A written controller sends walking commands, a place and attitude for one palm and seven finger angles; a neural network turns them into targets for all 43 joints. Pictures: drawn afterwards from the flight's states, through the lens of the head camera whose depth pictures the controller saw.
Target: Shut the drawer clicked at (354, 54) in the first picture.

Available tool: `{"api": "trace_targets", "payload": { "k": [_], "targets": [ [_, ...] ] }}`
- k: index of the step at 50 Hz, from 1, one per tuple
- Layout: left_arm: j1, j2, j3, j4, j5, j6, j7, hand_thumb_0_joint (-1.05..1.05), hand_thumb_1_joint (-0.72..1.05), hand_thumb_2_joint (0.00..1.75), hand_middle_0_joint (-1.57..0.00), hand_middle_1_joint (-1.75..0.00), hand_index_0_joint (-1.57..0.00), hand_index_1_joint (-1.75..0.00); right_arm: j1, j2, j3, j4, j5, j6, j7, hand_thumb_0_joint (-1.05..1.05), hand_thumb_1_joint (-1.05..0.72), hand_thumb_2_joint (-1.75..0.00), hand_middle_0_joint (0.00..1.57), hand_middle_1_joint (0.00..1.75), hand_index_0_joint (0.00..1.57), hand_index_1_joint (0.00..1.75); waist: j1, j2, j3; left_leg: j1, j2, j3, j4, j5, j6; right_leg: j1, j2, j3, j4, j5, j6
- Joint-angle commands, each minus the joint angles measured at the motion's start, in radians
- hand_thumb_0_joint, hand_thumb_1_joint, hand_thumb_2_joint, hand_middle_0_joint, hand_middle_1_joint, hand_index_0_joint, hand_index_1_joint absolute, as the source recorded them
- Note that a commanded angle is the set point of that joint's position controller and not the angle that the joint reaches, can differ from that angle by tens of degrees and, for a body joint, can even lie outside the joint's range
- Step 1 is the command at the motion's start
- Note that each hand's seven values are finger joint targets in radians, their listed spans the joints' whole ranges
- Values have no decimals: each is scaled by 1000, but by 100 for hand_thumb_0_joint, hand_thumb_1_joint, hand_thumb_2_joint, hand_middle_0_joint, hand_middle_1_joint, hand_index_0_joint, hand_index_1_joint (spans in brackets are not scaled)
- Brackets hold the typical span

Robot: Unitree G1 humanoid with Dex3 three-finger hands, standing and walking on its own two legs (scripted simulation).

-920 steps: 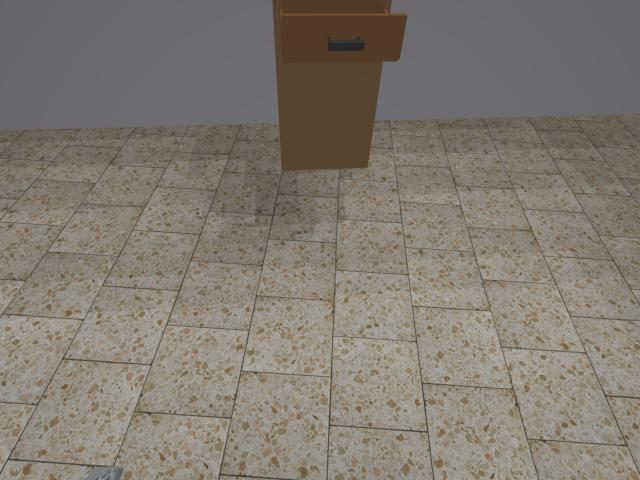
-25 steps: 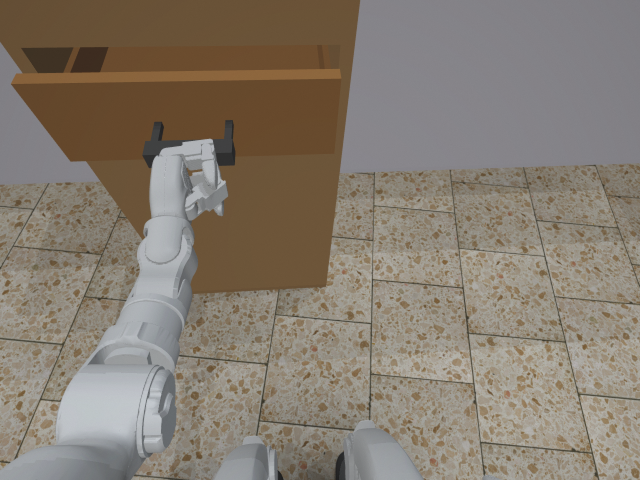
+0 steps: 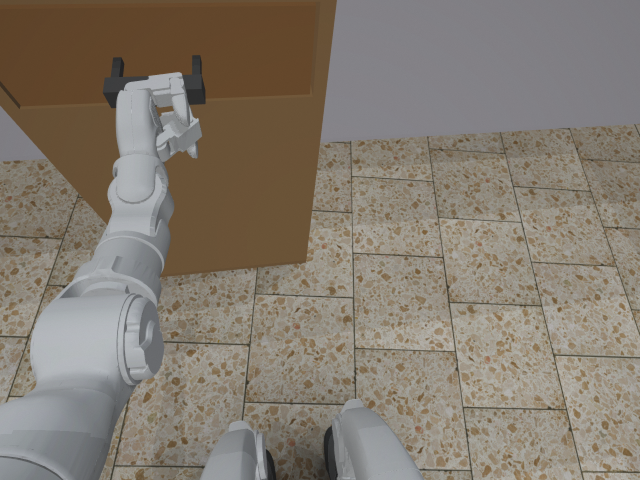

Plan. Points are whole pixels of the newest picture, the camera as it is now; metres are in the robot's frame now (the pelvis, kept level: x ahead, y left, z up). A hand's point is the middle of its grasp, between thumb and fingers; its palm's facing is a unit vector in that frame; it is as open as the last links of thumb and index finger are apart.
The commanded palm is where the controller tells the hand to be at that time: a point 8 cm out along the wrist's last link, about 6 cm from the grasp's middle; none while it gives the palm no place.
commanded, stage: push the drawer shut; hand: left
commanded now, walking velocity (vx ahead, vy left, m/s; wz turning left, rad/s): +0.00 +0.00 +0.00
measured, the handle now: (157, 77) +0.61 +0.14 +0.07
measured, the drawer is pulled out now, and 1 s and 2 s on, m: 0.00 0.00 0.00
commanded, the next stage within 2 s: pull the fist back off the drawer in 0.16 s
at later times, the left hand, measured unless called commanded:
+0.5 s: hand (193, 123) +0.53 +0.09 +0.07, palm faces +0.01 -1.00 -0.05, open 3.1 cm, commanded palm +0.52 +0.13 +0.07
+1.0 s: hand (189, 146) +0.50 +0.10 +0.07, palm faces +0.02 -1.00 -0.03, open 3.3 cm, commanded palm +0.48 +0.14 +0.07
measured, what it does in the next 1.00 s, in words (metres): stands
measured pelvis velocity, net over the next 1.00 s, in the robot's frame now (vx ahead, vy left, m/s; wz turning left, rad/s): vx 0.02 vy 0.00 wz -0.01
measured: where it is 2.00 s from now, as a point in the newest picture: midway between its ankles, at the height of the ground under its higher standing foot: outside the picture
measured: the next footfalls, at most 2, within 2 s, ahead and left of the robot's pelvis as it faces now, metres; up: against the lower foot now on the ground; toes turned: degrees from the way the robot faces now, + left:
none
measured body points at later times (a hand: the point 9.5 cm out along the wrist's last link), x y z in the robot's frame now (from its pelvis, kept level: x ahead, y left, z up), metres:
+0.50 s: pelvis -0.02 +0.00 -0.01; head +0.13 +0.02 +0.42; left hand +0.53 +0.15 +0.08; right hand -0.04 -0.26 -0.11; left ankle +0.01 +0.09 -0.65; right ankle +0.04 -0.11 -0.65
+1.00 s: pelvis +0.02 +0.00 +0.01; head +0.14 +0.00 +0.45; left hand +0.50 +0.15 +0.07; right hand +0.04 -0.25 -0.11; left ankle +0.01 +0.09 -0.65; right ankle +0.04 -0.11 -0.65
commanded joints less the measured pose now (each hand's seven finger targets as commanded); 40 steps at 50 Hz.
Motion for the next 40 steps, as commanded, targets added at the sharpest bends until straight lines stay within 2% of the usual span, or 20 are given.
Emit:
{"api": "trace_targets", "payload": {
  "k": [1,3,4,5,6,7,8,11,13,14,15,19,20,23,24,26,28,31,33,40],
  "targets": [
    [-676,198,-3,-246,9,-61,32,0,90,90,-140,-160,-140,-160,195,-178,-65,-27,-2,-8,-11,0,-90,-90,20,30,20,30,-88,92,-499,373,11,-109,-125,290,-14,164,30,39,-122,188,3],
    [-709,203,-4,-265,9,-66,44,0,90,90,-140,-160,-140,-160,194,-178,-63,-22,-4,-9,-9,0,-90,-90,20,30,20,30,-90,118,-517,387,10,-112,-124,280,-15,157,30,39,-126,172,2],
    [-714,197,-14,-242,13,-63,47,0,90,90,-140,-160,-140,-160,197,-179,-63,-18,-5,-9,-10,0,-90,-90,20,30,20,30,-104,99,-502,379,11,-115,-127,269,-14,153,31,37,-130,165,3],
    [-751,188,-27,-268,11,-69,49,0,90,90,-140,-160,-140,-160,198,-178,-60,-17,-6,-13,-10,0,-90,-90,20,30,20,30,-110,129,-507,395,11,-119,-127,274,-14,138,32,37,-128,165,2],
    [-736,198,-19,-232,14,-66,51,0,90,90,-140,-160,-140,-160,196,-181,-60,-14,-5,-13,-10,0,-90,-90,20,30,20,30,-109,112,-497,378,10,-118,-125,250,-13,138,33,38,-133,149,2],
    [-747,220,-13,-221,16,-63,54,0,90,90,-140,-160,-140,-160,197,-186,-57,-12,-4,-13,-14,0,-90,-90,20,30,20,30,-122,96,-486,356,11,-119,-125,225,-10,136,32,40,-136,134,3],
    [-767,215,-24,-220,17,-63,55,0,90,90,-140,-160,-140,-160,192,-183,-53,-13,-3,-16,-15,0,-90,-90,20,30,20,30,-125,115,-464,334,7,-114,-131,194,-9,133,32,42,-142,112,3],
    [-798,207,-42,-210,17,-66,57,0,90,90,-140,-160,-140,-160,189,-190,-51,-13,-2,-26,-19,0,-90,-90,20,30,20,30,-144,121,-468,343,8,-127,-136,144,-8,98,32,38,-142,76,4],
    [-823,238,-35,-216,18,-68,61,0,90,90,-140,-160,-140,-160,188,-192,-46,-12,-2,-32,-24,0,-90,-90,20,30,20,30,-145,146,-471,335,6,-127,-141,123,-9,101,31,42,-142,62,1],
    [-801,218,-46,-188,18,-61,61,0,90,90,-140,-160,-140,-160,184,-191,-44,-15,-1,-35,-21,0,-90,-90,20,30,20,30,-143,134,-459,318,4,-126,-143,102,-8,102,32,41,-145,49,1],
    [-805,232,-30,-199,14,-64,61,0,90,90,-140,-160,-140,-160,184,-194,-44,-17,-3,-37,-22,0,-90,-90,20,30,20,30,-142,149,-472,337,6,-131,-144,112,-8,97,31,37,-141,55,0],
    [-768,251,-9,-176,13,-55,52,0,90,90,-140,-160,-140,-160,182,-196,-43,-27,-3,-38,-17,0,-90,-90,20,30,20,30,-119,119,-490,304,4,-127,-140,106,-8,137,30,40,-139,52,-1],
    [-761,206,-42,-173,12,-54,46,0,90,90,-140,-160,-140,-160,178,-193,-44,-29,-1,-39,-13,0,-90,-90,20,30,20,30,-123,146,-485,329,5,-132,-142,111,-10,108,30,36,-135,56,-2],
    [-746,227,-14,-166,4,-48,44,0,90,90,-140,-160,-140,-160,174,-199,-45,-29,-2,-37,-9,0,-90,-90,20,30,20,30,-114,109,-462,292,5,-127,-138,85,-8,118,29,39,-139,37,-1],
    [-719,228,-7,-162,5,-46,43,0,90,90,-140,-160,-140,-160,173,-199,-47,-34,-1,-35,-8,0,-90,-90,20,30,20,30,-104,94,-467,283,5,-127,-139,81,-8,131,28,40,-140,34,-1],
    [-698,227,0,-200,2,-54,38,0,90,90,-140,-160,-140,-160,173,-196,-47,-42,-2,-33,-5,0,-90,-90,20,30,20,30,-81,134,-513,323,4,-126,-142,123,-13,145,29,36,-129,61,-5],
    [-630,218,7,-179,-7,-43,31,0,90,90,-140,-160,-140,-160,168,-194,-50,-47,3,-26,-3,0,-90,-90,20,30,20,30,-71,80,-483,295,5,-113,-141,131,-10,173,32,39,-139,67,-4],
    [-543,196,8,-233,-15,-49,21,0,90,90,-140,-160,-140,-160,162,-189,-55,-62,8,-15,2,0,-90,-90,20,30,20,30,-33,98,-524,335,6,-105,-145,194,-15,206,32,36,-132,112,-9],
    [-516,172,-8,-255,-18,-46,18,0,90,90,-140,-160,-140,-160,158,-183,-57,-65,9,-5,5,0,-90,-90,20,30,20,30,-32,85,-495,338,8,-98,-151,213,-16,216,34,34,-137,129,-7],
    [-277,120,-9,-346,-40,-36,10,0,90,90,-140,-160,-140,-160,143,-169,-71,-99,22,26,10,0,-90,-90,20,30,20,30,25,28,-512,363,4,-62,-159,335,-16,329,37,40,-138,273,-9]
  ]
}}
